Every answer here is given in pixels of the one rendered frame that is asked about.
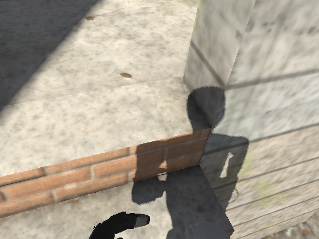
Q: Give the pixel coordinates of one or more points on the robot left hand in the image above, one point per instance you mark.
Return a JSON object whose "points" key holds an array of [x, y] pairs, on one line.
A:
{"points": [[118, 223]]}

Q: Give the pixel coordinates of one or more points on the robot right thigh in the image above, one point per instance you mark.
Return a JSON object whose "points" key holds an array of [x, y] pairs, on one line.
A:
{"points": [[204, 230]]}

